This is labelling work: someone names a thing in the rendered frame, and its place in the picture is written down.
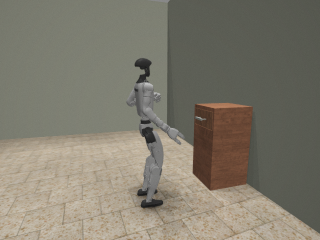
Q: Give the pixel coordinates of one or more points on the handle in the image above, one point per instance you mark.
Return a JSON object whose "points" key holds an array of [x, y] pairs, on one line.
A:
{"points": [[199, 118]]}

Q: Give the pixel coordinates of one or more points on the right robot forearm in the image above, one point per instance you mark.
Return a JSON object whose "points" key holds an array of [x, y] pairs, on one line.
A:
{"points": [[153, 118]]}

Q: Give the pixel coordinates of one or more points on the robot left hand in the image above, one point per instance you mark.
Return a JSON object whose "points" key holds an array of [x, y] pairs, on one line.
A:
{"points": [[157, 97]]}

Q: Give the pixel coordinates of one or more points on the left robot upper arm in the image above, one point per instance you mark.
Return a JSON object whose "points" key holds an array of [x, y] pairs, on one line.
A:
{"points": [[130, 100]]}

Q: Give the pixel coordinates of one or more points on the humanoid robot head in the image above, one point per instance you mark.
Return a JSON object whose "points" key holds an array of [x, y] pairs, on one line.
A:
{"points": [[143, 63]]}

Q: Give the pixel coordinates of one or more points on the robot right thigh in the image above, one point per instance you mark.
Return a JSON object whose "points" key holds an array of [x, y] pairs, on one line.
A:
{"points": [[156, 148]]}

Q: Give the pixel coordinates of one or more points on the drawer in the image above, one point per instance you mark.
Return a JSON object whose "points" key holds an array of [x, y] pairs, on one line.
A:
{"points": [[204, 114]]}

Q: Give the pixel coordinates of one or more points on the cabinet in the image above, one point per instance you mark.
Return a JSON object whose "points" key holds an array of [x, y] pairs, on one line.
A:
{"points": [[221, 155]]}

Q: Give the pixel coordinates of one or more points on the right robot upper arm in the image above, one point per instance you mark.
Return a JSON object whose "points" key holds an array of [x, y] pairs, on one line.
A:
{"points": [[147, 90]]}

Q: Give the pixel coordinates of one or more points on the robot right hand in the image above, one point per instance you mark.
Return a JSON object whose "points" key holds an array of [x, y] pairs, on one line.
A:
{"points": [[172, 133]]}

